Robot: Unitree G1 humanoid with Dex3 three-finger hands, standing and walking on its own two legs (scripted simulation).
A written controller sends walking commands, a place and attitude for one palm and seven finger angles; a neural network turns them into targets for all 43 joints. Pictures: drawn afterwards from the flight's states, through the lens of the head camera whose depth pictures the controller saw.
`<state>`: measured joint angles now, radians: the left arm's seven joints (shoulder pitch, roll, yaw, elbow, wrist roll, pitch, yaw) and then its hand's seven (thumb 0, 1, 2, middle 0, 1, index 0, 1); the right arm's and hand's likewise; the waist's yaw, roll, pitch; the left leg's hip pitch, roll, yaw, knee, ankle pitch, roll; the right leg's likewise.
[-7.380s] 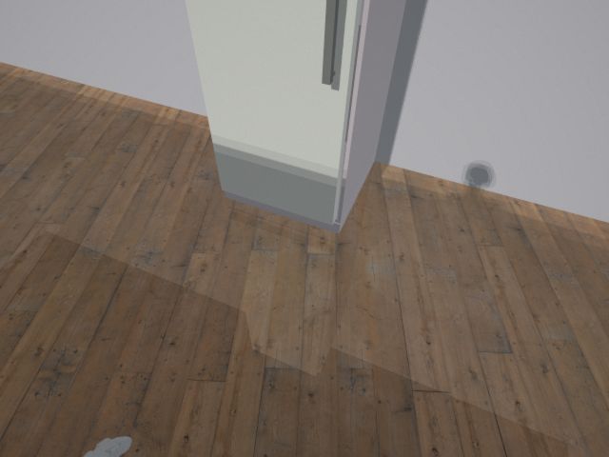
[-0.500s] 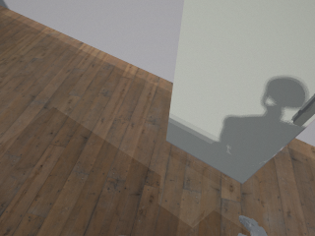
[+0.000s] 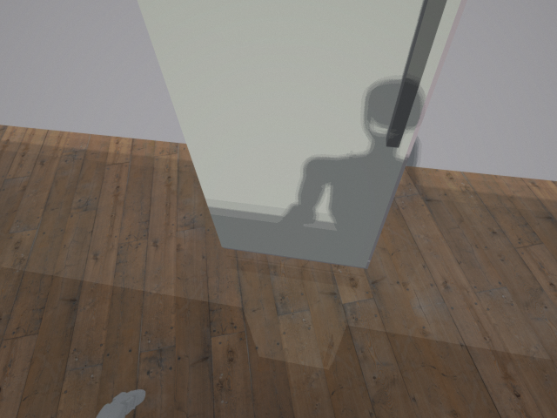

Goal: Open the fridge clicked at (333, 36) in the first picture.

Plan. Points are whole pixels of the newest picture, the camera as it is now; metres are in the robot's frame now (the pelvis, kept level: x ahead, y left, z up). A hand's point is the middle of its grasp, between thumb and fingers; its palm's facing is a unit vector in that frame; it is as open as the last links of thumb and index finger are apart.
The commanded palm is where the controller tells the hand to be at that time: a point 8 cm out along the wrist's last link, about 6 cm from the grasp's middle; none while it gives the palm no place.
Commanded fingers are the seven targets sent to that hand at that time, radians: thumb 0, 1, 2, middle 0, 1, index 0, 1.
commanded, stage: turn to face it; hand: right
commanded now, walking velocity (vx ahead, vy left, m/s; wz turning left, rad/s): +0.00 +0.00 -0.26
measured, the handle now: (429, 10) +0.65 -0.21 +0.24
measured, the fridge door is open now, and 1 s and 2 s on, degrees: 0 0 0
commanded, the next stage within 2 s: take the last steps up to it in 0.18 s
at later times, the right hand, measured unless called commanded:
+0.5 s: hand out of the picture +0.06 -0.18 -0.14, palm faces +0.11 +0.96 -0.26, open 7.3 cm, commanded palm none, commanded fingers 0.00 -0.90 -0.90 0.20 0.30 0.20 0.30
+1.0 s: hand out of the picture -0.02 -0.13 -0.16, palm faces +0.29 +0.95 -0.12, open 7.3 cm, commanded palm none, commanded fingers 0.00 -0.90 -0.90 0.20 0.30 0.20 0.30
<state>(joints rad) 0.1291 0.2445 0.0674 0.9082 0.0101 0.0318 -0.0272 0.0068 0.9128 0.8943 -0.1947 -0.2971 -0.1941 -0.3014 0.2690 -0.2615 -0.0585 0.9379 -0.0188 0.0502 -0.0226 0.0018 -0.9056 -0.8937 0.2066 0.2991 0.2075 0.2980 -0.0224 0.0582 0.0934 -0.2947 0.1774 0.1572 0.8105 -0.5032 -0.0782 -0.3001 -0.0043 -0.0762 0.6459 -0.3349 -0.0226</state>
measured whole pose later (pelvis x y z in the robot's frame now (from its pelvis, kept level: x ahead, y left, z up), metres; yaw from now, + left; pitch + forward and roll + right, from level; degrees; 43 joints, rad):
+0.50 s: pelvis +0.01 +0.02 +0.01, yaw -6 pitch -1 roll -1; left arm 0.30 0.19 0.05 1.03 0.02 0.03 0.01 0.00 0.91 0.89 -0.20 -0.30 -0.20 -0.30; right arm 0.23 -0.18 -0.03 0.97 -0.03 0.00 -0.01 0.00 -0.91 -0.89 0.20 0.30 0.20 0.30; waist 0.02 -0.03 0.00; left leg -0.20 0.02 0.06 0.55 -0.36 -0.01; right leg -0.27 0.04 0.02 0.61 -0.37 -0.02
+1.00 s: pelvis +0.14 -0.03 +0.00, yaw -9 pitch +0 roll +0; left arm 0.12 0.14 0.04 1.03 0.02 -0.05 0.00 0.01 0.91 0.89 -0.19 -0.30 -0.19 -0.30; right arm 0.52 -0.07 -0.01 1.20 -0.01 -0.04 -0.03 0.00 -0.91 -0.89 0.21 0.30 0.21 0.30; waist -0.05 0.01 0.07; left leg -0.08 0.06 0.09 0.74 -0.51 -0.01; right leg -0.38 -0.03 -0.15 0.63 -0.23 -0.06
